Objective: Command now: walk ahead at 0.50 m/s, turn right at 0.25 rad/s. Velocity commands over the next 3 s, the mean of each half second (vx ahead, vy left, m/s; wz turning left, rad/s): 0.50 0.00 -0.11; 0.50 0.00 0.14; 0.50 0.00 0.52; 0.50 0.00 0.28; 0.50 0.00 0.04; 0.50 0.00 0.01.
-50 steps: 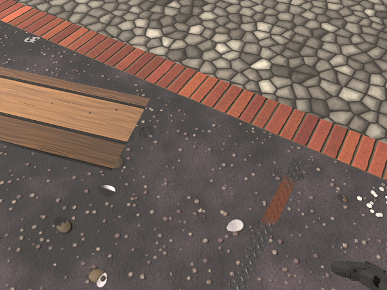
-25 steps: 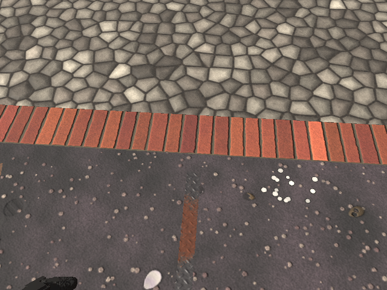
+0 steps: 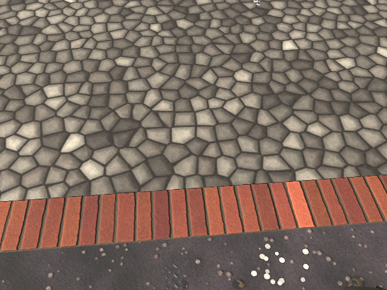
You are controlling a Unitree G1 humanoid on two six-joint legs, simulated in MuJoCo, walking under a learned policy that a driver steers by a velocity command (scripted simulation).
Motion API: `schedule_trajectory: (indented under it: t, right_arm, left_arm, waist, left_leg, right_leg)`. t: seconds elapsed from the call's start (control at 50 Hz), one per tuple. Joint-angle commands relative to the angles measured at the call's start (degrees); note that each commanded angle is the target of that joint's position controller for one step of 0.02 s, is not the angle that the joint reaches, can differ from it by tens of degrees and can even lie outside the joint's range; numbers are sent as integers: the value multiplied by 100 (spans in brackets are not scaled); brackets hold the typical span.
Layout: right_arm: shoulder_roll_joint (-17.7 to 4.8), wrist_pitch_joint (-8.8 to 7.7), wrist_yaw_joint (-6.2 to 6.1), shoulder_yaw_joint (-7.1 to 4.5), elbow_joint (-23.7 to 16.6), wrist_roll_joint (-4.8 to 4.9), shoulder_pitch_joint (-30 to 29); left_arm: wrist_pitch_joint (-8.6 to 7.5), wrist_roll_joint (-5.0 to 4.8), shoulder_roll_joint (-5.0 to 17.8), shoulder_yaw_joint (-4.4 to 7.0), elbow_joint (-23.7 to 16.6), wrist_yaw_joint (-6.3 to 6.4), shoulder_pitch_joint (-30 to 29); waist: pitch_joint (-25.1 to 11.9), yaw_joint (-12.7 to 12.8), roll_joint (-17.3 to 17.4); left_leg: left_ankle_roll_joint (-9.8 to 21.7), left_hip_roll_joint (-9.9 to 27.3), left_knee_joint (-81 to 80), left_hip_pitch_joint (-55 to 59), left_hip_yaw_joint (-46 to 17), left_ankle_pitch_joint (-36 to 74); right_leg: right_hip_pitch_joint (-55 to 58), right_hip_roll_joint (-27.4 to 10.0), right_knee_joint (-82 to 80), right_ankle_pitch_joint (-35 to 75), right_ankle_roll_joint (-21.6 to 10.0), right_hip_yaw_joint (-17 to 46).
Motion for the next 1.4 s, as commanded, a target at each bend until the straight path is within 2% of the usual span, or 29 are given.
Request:
schedule_trajectory:
  t: [0.02,0.1,0.22,0.24,0.3,0.4,0.44,0.46,0.48,0.5,0.52,0.58,0.68,0.76,0.88,0.92,0.94,0.96,0.98,1.0,1.02,1.06,1.12,1.16,1.2,1.24,1.3,1.34,1.4]
  right_arm:
    - [-725,84,-32,-218,-14,-5,994]
    - [-581,49,-50,-143,69,-12,799]
    - [-930,121,-111,-211,331,94,1137]
    - [-376,-52,37,-6,205,-519,1328]
    - [-684,-91,198,-28,387,-403,1638]
    - [-1044,47,130,-44,606,-309,1798]
    - [-768,-16,160,58,582,-492,1701]
    - [3,-108,188,311,377,-596,2602]
    - [-269,-136,313,246,453,-439,1920]
    - [-336,-152,268,165,234,-274,958]
    - [-434,-173,129,133,255,-311,744]
    - [-146,-9,41,261,263,-574,879]
    - [9,193,179,330,138,-419,263]
    - [-177,329,282,301,-89,-366,-264]
    - [-442,231,210,124,-303,-316,-928]
    - [-711,143,153,-24,-315,-203,-665]
    - [-1031,67,116,-160,-49,-139,308]
    - [-1085,73,80,-184,219,-133,1561]
    - [-1035,134,18,-196,551,-242,2812]
    - [-928,51,13,-201,898,-352,3369]
    - [-1072,-42,-5,-234,868,-293,2778]
    - [-410,-94,37,18,747,-247,1761]
    - [-271,-171,113,103,326,-220,620]
    - [-547,-207,180,32,251,-275,698]
    - [-732,-146,222,-36,306,-475,932]
    - [-470,-214,121,24,437,-513,1585]
    - [-139,-138,-15,77,842,-282,2823]
    - [-397,19,199,83,904,-387,2789]
    - [-616,10,318,54,838,-343,2620]
  left_arm:
    - [-161,55,732,124,-676,-11,-580]
    - [-148,98,365,84,-614,-78,-484]
    - [-233,127,93,-54,-831,-138,-1493]
    - [-215,903,-80,-262,-586,-420,-971]
    - [-199,665,254,-156,-828,-490,-1651]
    - [-361,455,457,-159,-1011,-368,-2065]
    - [-483,336,954,35,-708,-311,-741]
    - [-407,365,1164,43,-410,-266,782]
    - [-378,533,822,-7,-67,-213,1737]
    - [-475,549,900,61,173,-197,1626]
    - [-502,475,735,30,127,-178,971]
    - [-472,472,-20,-237,-130,-140,-172]
    - [-563,668,356,-98,-143,-251,-307]
    - [-544,626,503,-62,230,-450,178]
    - [-426,633,585,-80,712,-344,714]
    - [-430,693,719,-93,722,-353,671]
    - [-462,803,750,-94,631,-365,632]
    - [-503,917,188,-327,647,-366,1591]
    - [-520,901,184,-396,609,-557,1168]
    - [-480,600,324,-294,282,-600,-280]
    - [-528,501,478,-262,130,-480,-788]
    - [-542,787,295,-400,60,-220,-697]
    - [-265,766,161,-478,-7,-96,-591]
    - [-210,704,152,-500,-113,-84,-817]
    - [-182,774,-279,-677,-238,-209,-948]
    - [-220,768,-115,-638,-385,-299,-1104]
    - [-259,783,36,-631,-562,-250,-2135]
    - [-203,716,-271,-727,-790,-292,-2456]
    - [-143,662,101,-601,-829,-288,-2351]
  waist:
    - [-111,-589,520]
    - [-16,-241,804]
    - [115,-535,599]
    - [-107,-552,597]
    - [305,-642,597]
    - [300,-478,575]
    - [-854,183,142]
    - [-2830,266,-1225]
    - [-2191,882,-761]
    - [-562,877,-536]
    - [59,560,-389]
    - [-161,-242,-228]
    - [76,-189,16]
    - [265,-48,-171]
    - [402,108,-207]
    - [53,-223,-283]
    - [-511,-500,-39]
    - [-2012,-565,866]
    - [-2555,-1247,1139]
    - [-1242,-1676,702]
    - [-252,-1400,543]
    - [-191,-632,301]
    - [-83,1,312]
    - [48,-97,147]
    - [50,-140,249]
    - [55,-445,261]
    - [233,-1250,81]
    - [384,-1150,341]
    - [556,-835,366]
  left_leg:
    - [1111,1954,-1677,2496,-2881,-1369]
    - [1100,1474,-2083,1611,-1769,138]
    - [1010,1298,-2265,1612,-792,1111]
    - [1258,1278,-2283,1661,-702,354]
    - [1259,1553,-2214,1864,-853,175]
    - [999,1723,-1623,2534,-727,1607]
    - [376,966,329,1526,42,2798]
    - [-124,-16,2392,-546,182,133]
    - [-47,-364,3615,-1898,-403,-2136]
    - [187,43,4209,-2684,-722,-1700]
    - [263,459,4241,-2569,-561,-1222]
    - [246,917,3523,-1315,-480,-829]
    - [-49,848,1672,-1330,-59,711]
    - [60,630,746,-1018,-20,1714]
    - [401,281,-41,-1159,160,1184]
    - [687,-265,33,485,618,976]
    - [953,-330,523,2063,333,1261]
    - [2046,701,681,5137,-1513,1063]
    - [2653,1676,-536,6180,-3810,39]
    - [1931,1563,-1136,5509,-3808,-935]
    - [1664,1499,-1214,4202,-3524,-1013]
    - [1741,1353,-1415,2253,-2821,38]
    - [1700,1066,-2043,474,-2384,-275]
    - [1566,780,-2098,-159,-1942,-13]
    - [1345,327,-1532,-1117,-1321,449]
    - [1526,452,-806,-19,-1879,127]
    - [1388,482,394,2004,-2339,-926]
    - [1405,201,312,84,-2347,-1347]
    - [1245,221,872,-193,-2887,-1681]
  right_leg:
    - [-2913,-616,1247,469,38,-150]
    - [-2235,-983,274,1051,107,-451]
    - [-2028,-970,-1788,2628,254,-746]
    - [-1934,-805,-1782,2758,275,-985]
    - [-2050,-863,-2183,2720,136,-802]
    - [-1112,-467,-3079,2631,-328,-1262]
    - [1564,-559,-2528,3210,-940,-1031]
    - [4892,-2133,-2933,2913,-2357,1665]
    - [4953,-2554,-3917,2089,-2156,3085]
    - [3707,-2332,-4165,1130,-1487,2329]
    - [2479,-2201,-4310,1039,-1340,1666]
    - [884,-1990,-4811,2383,-1371,748]
    - [356,-1590,-5219,2985,-1361,-299]
    - [443,-1706,-5081,3187,-1277,-681]
    - [2232,-1990,-4626,4168,-826,-1148]
    - [1737,-1677,-3742,6235,-569,-1665]
    - [945,-1398,-2561,6282,-278,-1866]
    - [-1119,-950,-684,4365,324,-1651]
    - [-2397,33,896,-345,525,-1258]
    - [-3524,-107,1917,-363,238,-423]
    - [-3862,-466,2186,56,151,-195]
    - [-2711,-933,1384,650,38,-88]
    - [-1734,-1107,424,490,258,-298]
    - [-1339,-1030,-452,1150,434,-607]
    - [-348,-876,-500,2845,337,-907]
    - [-1520,-1019,-939,3773,370,-251]
    - [-3271,-1047,-2968,4358,535,-161]
    - [-1233,-663,-3178,4717,460,-797]
    - [-319,-679,-3285,4310,395,-707]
